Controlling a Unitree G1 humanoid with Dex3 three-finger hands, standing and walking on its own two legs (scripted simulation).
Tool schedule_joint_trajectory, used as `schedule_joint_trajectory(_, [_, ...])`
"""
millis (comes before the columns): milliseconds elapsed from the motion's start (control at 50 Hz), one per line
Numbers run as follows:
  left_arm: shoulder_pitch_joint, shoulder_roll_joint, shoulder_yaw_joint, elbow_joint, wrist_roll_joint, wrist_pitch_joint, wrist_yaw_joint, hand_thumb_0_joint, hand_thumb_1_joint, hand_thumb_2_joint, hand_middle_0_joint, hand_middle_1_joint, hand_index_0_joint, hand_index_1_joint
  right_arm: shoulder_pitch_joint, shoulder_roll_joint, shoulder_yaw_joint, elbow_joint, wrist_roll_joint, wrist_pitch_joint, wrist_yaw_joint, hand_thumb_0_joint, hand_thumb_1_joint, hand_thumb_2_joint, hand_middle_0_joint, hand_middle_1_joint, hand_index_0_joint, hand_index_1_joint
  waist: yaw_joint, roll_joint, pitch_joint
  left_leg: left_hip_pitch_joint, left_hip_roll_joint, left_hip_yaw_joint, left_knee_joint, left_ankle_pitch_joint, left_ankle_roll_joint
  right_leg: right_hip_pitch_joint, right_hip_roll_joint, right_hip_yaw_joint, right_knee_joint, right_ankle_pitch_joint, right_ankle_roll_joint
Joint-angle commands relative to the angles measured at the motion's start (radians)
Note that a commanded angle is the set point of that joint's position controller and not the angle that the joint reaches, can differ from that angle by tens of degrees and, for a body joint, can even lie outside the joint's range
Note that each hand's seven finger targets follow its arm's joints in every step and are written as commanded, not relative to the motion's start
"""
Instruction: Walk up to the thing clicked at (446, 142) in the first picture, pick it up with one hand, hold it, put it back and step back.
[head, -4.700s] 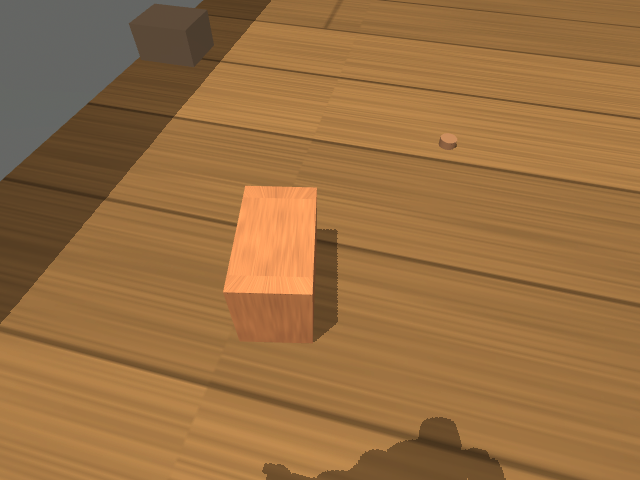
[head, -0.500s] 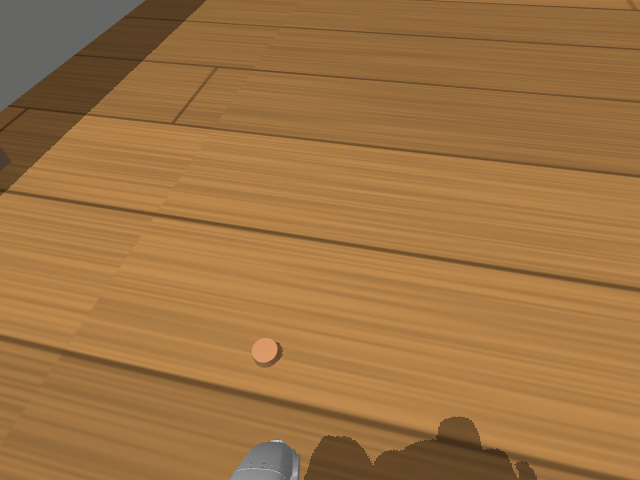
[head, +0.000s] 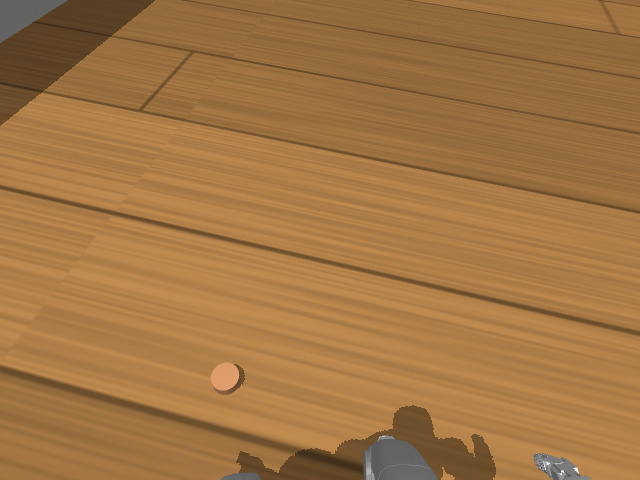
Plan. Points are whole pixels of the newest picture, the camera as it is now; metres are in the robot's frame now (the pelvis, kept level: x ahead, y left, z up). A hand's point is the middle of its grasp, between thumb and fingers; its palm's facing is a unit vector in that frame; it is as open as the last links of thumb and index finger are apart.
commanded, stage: walk up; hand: left
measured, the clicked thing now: (225, 378) +0.48 +0.24 -0.74
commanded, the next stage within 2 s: none
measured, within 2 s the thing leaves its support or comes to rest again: neither
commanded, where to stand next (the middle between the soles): +0.08 +0.01 m, yaw -1 degrees
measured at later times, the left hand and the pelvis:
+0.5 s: hand out of the picture +0.05 +0.29 -0.16, palm faces +0.04 -0.89 -0.45, open 7.4 cm; pelvis -0.02 -0.01 -0.02, yaw +2 degrees
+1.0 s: hand out of the picture +0.09 +0.28 -0.16, palm faces +0.00 -0.94 -0.35, open 7.4 cm; pelvis +0.01 +0.02 +0.00, yaw +1 degrees
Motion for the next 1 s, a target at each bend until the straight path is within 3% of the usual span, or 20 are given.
schedule_joint_trajectory(0, [0.089,0.137,0.045,0.011,-0.014,-0.025,0.031,0.0,0.9,0.9,-0.2,-0.3,-0.2,-0.3,-0.055,-0.242,-0.071,-0.059,-0.002,0.005,-0.006,0.0,-0.9,-0.9,0.2,0.3,0.2,0.3,0.01,0.286,-0.088,-0.11,0.182,-0.114,-0.115,0.452,0.19,0.162,0.033,-0.057,-0.138,0.12,0.026])
schedule_joint_trajectory(80, [0.146,0.194,0.062,0.063,0.0,-0.039,0.059,0.0,0.9,0.9,-0.2,-0.3,-0.2,-0.3,-0.116,-0.21,-0.068,-0.072,0.012,0.06,0.003,0.0,-0.9,-0.9,0.2,0.3,0.2,0.3,0.062,0.121,-0.172,-0.161,0.083,-0.063,0.169,0.083,0.103,0.344,0.075,-0.066,-0.394,0.281,0.017])
schedule_joint_trajectory(120, [0.061,0.303,0.078,0.014,0.028,-0.052,0.068,0.0,0.9,0.9,-0.2,-0.3,-0.2,-0.3,-0.03,-0.115,-0.04,-0.062,0.016,0.081,-0.002,0.0,-0.9,-0.9,0.2,0.3,0.2,0.3,0.027,-0.153,-0.148,-0.292,-0.043,-0.101,0.425,-0.314,0.012,0.27,-0.298,0.451,-0.603,0.28,-0.118])
schedule_joint_trajectory(160, [-0.078,0.333,0.082,-0.019,0.023,-0.042,0.074,0.0,0.9,0.9,-0.2,-0.3,-0.2,-0.3,-0.001,-0.218,-0.079,-0.018,0.004,0.1,-0.014,0.0,-0.9,-0.9,0.2,0.3,0.2,0.3,0.002,-0.122,-0.119,-0.233,0.034,-0.154,0.51,-0.35,0.009,0.151,-0.337,0.477,-0.594,0.093,-0.237])
schedule_joint_trajectory(220, [-0.102,0.282,0.077,-0.01,0.031,-0.033,0.072,0.0,0.9,0.9,-0.2,-0.3,-0.2,-0.3,0.014,-0.247,-0.101,0.029,0.007,0.108,0.001,0.0,-0.9,-0.9,0.2,0.3,0.2,0.3,-0.007,-0.143,-0.127,-0.232,0.005,-0.149,0.566,-0.23,-0.003,0.141,-0.197,0.279,-0.577,-0.104,-0.162])
schedule_joint_trajectory(360, [-0.08,0.282,0.093,-0.003,0.054,-0.015,0.059,0.0,0.9,0.9,-0.2,-0.3,-0.2,-0.3,0.002,-0.233,-0.092,0.073,-0.012,0.095,0.021,0.0,-0.9,-0.9,0.2,0.3,0.2,0.3,0.044,-0.215,-0.165,-0.174,-0.011,-0.042,0.277,-0.379,-0.026,0.192,-0.178,0.235,-0.569,-0.307,-0.178])
schedule_joint_trajectory(420, [-0.13,0.257,0.078,-0.002,0.041,0.007,0.047,0.0,0.9,0.9,-0.2,-0.3,-0.2,-0.3,0.125,-0.212,-0.092,0.149,-0.011,0.074,0.018,0.0,-0.9,-0.9,0.2,0.3,0.2,0.3,-0.025,-0.099,-0.162,0.082,-0.049,0.03,-0.04,-0.181,-0.004,0.033,-0.125,0.126,-0.438,-0.291,-0.131])
schedule_joint_trajectory(440, [-0.13,0.198,0.06,-0.005,0.035,0.013,0.047,0.0,0.9,0.9,-0.2,-0.3,-0.2,-0.3,0.181,-0.234,-0.102,0.173,-0.023,0.064,0.008,0.0,-0.9,-0.9,0.2,0.3,0.2,0.3,-0.062,0.047,-0.163,0.166,-0.021,-0.046,-0.152,-0.191,0.005,-0.048,-0.069,0.054,-0.26,-0.303,-0.074])
schedule_joint_trajectory(460, [-0.127,0.102,0.029,-0.026,0.018,0.015,0.047,0.0,0.9,0.9,-0.2,-0.3,-0.2,-0.3,0.148,-0.3,-0.108,0.15,-0.043,0.055,-0.001,0.0,-0.9,-0.9,0.2,0.3,0.2,0.3,-0.052,0.319,-0.116,0.163,0.195,-0.462,-0.315,-0.463,0.068,-0.24,0.05,-0.043,-0.008,-0.27,-0.013])
schedule_joint_trajectory(480, [-0.192,0.17,0.047,-0.02,0.022,0.01,0.057,0.0,0.9,0.9,-0.2,-0.3,-0.2,-0.3,0.041,-0.393,-0.12,0.095,-0.039,0.05,-0.004,0.0,-0.9,-0.9,0.2,0.3,0.2,0.3,-0.06,0.253,-0.027,-0.028,0.337,-0.694,-0.395,-0.66,0.156,-0.276,0.087,0.034,0.004,-0.207,-0.004])
schedule_joint_trajectory(500, [-0.218,0.228,0.06,0.004,0.025,0.002,0.057,0.0,0.9,0.9,-0.2,-0.3,-0.2,-0.3,-0.045,-0.392,-0.114,0.085,-0.025,0.047,0.0,0.0,-0.9,-0.9,0.2,0.3,0.2,0.3,-0.037,0.221,0.061,-0.204,0.372,-0.671,-0.407,-0.692,0.207,-0.15,0.025,0.072,0.008,-0.184,-0.011])
schedule_joint_trajectory(560, [-0.093,0.157,0.042,0.075,0.005,-0.008,0.034,0.0,0.9,0.9,-0.2,-0.3,-0.2,-0.3,-0.109,-0.252,-0.073,0.072,-0.031,0.021,-0.01,0.0,-0.9,-0.9,0.2,0.3,0.2,0.3,0.023,0.187,0.018,-0.033,0.165,-0.294,-0.241,-0.134,0.11,-0.071,0.054,0.034,-0.069,-0.051,-0.013])
schedule_joint_trajectory(660, [-0.143,0.153,0.032,0.073,0.011,-0.024,0.029,0.0,0.9,0.9,-0.2,-0.3,-0.2,-0.3,-0.027,-0.279,-0.084,0.099,-0.019,0.024,-0.007,0.0,-0.9,-0.9,0.2,0.3,0.2,0.3,-0.025,0.266,-0.065,0.072,0.178,-0.231,-0.126,0.16,0.133,0.093,0.084,-0.06,-0.311,-0.029,-0.013])
schedule_joint_trajectory(720, [-0.042,0.175,0.04,0.114,0.018,-0.041,0.038,0.0,0.9,0.9,-0.2,-0.3,-0.2,-0.3,-0.032,-0.213,-0.058,0.085,0.011,0.026,-0.009,0.0,-0.9,-0.9,0.2,0.3,0.2,0.3,0.034,0.134,-0.169,0.014,0.125,-0.143,0.086,0.275,0.072,0.383,0.05,0.018,-0.525,0.213,-0.047])
schedule_joint_trajectory(740, [-0.011,0.234,0.055,0.117,0.026,-0.047,0.042,0.0,0.9,0.9,-0.2,-0.3,-0.2,-0.3,-0.007,-0.173,-0.043,0.07,0.02,0.02,-0.012,0.0,-0.9,-0.9,0.2,0.3,0.2,0.3,0.034,-0.032,-0.236,-0.115,0.046,-0.091,0.232,0.161,0.023,0.518,-0.098,0.257,-0.526,0.367,-0.109])
schedule_joint_trajectory(780, [-0.079,0.294,0.059,0.093,0.018,-0.04,0.035,0.0,0.9,0.9,-0.2,-0.3,-0.2,-0.3,-0.006,-0.208,-0.055,0.087,0.004,0.029,-0.023,0.0,-0.9,-0.9,0.2,0.3,0.2,0.3,0.017,-0.088,-0.194,-0.167,-0.001,-0.067,0.307,-0.385,0.015,0.42,-0.298,0.485,-0.567,0.213,-0.282])
schedule_joint_trajectory(860, [-0.193,0.198,0.02,0.069,0.016,-0.021,0.029,0.0,0.9,0.9,-0.2,-0.3,-0.2,-0.3,0.041,-0.193,-0.054,0.142,0.006,0.007,-0.013,0.0,-0.9,-0.9,0.2,0.3,0.2,0.3,-0.047,-0.061,-0.145,0.039,0.013,-0.064,-0.059,-0.115,0.019,0.235,-0.113,0.169,-0.457,0.283,-0.143])
schedule_joint_trajectory(920, [-0.216,0.129,0.001,0.074,-0.01,0.0,0.022,0.0,0.9,0.9,-0.2,-0.3,-0.2,-0.3,-0.023,-0.273,-0.072,0.134,-0.012,-0.002,-0.027,0.0,-0.9,-0.9,0.2,0.3,0.2,0.3,-0.029,0.089,-0.112,0.13,0.236,-0.382,-0.273,0.025,0.099,0.047,0.071,0.018,-0.261,0.131,-0.009])
schedule_joint_trajectory(940, [-0.176,0.141,0.005,0.093,-0.008,0.008,0.022,0.0,0.9,0.9,-0.2,-0.3,-0.2,-0.3,-0.098,-0.286,-0.068,0.116,-0.008,-0.003,-0.025,0.0,-0.9,-0.9,0.2,0.3,0.2,0.3,0.006,0.087,-0.116,0.054,0.3,-0.405,-0.278,-0.078,0.149,0.117,0.055,0.005,-0.294,-0.023,-0.009])
schedule_joint_trajectory(980, [-0.155,0.15,0.008,0.128,0.004,-0.001,0.019,0.0,0.9,0.9,-0.2,-0.3,-0.2,-0.3,-0.175,-0.259,-0.055,0.124,-0.005,0.005,-0.016,0.0,-0.9,-0.9,0.2,0.3,0.2,0.3,0.037,0.086,-0.078,-0.078,0.225,-0.27,-0.221,-0.09,0.099,0.28,0.03,0.032,-0.414,-0.005,-0.026])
